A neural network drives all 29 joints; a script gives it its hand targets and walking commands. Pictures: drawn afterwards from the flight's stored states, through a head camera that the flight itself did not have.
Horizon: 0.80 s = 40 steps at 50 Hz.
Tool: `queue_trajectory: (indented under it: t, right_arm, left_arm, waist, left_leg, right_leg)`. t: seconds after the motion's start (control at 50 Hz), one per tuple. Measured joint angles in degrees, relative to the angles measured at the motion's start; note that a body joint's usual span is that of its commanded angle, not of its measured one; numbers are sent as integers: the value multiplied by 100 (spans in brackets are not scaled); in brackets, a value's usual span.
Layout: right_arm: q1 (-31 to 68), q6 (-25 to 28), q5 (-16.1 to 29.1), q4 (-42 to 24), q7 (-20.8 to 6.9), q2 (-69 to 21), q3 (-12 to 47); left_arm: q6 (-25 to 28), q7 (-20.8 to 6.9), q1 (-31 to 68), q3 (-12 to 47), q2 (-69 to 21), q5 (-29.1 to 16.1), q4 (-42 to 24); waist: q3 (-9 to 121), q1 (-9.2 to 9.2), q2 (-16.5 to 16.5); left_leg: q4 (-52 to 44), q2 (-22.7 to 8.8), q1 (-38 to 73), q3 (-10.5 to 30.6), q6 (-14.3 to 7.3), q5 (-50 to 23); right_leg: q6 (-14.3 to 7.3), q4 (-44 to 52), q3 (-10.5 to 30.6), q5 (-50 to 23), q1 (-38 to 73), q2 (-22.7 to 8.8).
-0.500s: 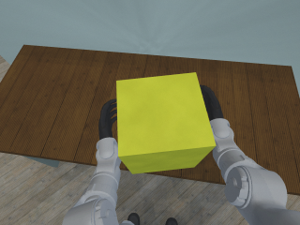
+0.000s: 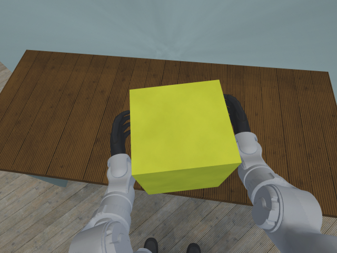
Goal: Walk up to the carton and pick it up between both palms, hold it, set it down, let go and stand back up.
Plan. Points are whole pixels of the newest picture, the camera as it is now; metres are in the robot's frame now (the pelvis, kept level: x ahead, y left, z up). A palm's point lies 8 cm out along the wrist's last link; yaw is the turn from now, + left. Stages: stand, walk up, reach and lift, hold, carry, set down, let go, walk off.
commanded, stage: reach and lift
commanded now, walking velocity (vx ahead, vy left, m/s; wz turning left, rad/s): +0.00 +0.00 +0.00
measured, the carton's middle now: (179, 144) +0.39 +0.02 -0.06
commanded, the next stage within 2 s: none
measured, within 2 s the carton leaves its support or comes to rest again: leaves its support in 0.48 s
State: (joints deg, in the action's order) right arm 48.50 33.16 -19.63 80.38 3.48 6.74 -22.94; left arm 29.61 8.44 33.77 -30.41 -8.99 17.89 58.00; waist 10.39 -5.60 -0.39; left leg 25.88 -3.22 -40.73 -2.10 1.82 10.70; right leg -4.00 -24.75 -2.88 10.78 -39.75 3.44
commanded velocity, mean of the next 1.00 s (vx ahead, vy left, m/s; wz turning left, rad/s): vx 0.00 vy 0.00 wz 0.00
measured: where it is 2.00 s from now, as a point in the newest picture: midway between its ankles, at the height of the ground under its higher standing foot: outside the picture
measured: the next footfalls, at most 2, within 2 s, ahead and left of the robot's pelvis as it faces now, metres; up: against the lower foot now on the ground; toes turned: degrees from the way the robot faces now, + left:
none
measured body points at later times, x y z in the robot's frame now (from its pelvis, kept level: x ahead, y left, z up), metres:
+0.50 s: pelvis -0.02 +0.01 +0.00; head +0.11 +0.01 +0.43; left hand +0.36 +0.18 -0.03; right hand +0.43 -0.12 -0.01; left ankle -0.01 +0.14 -0.73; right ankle -0.02 -0.07 -0.73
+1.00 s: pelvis -0.04 +0.01 -0.01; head +0.04 +0.01 +0.43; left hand +0.34 +0.18 -0.02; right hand +0.42 -0.11 +0.02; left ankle -0.01 +0.14 -0.73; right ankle -0.02 -0.07 -0.73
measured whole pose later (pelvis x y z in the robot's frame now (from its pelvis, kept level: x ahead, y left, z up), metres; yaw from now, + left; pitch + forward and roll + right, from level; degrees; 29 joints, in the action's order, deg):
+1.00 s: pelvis -0.04 +0.01 -0.01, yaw +1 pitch +25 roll -1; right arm 54.7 21.6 -12.5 86.3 4.8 10.2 -11.8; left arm 18.1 12.1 38.7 -18.1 -4.8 0.9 66.1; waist 17.6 -5.4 0.5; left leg 35.0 -3.2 -48.7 -0.8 1.0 11.5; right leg -3.6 -31.9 -5.1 11.1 -46.2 2.8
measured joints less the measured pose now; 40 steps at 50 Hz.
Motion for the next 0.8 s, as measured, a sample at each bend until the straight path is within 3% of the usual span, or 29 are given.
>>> queue_trajectory:
  t: [0.18, 0.36, 0.52, 0.8]
  right_arm:
    - [73, 90, 58, 184, 56, 50, 87]
    - [78, 312, -47, 242, 393, 180, 434]
    - [155, 494, -87, 336, 415, 206, 342]
    - [424, 8, -77, 736, 280, 316, 233]
  left_arm:
    - [58, 5, 34, 40, 24, -140, 120]
    - [256, -8, 180, 78, 23, -396, 382]
    - [344, 23, 239, 167, 55, -445, 385]
    - [-278, 203, 363, 608, 200, -865, 626]
  waist:
    - [64, -6, -22]
    - [217, 34, -8]
    - [298, 96, 93]
    - [550, 21, 250]
  left_leg:
    - [97, -9, -104, -5, -8, 35]
    - [156, 15, -371, 52, -29, -28]
    - [201, 15, -598, 30, -75, -144]
    - [648, -16, -950, -33, -119, -94]
  right_leg:
    - [4, -71, -12, 23, -89, 0]
    - [47, -97, -95, -45, -315, -35]
    - [49, -48, -98, -205, -501, -43]
    - [57, -498, -70, -175, -876, -48]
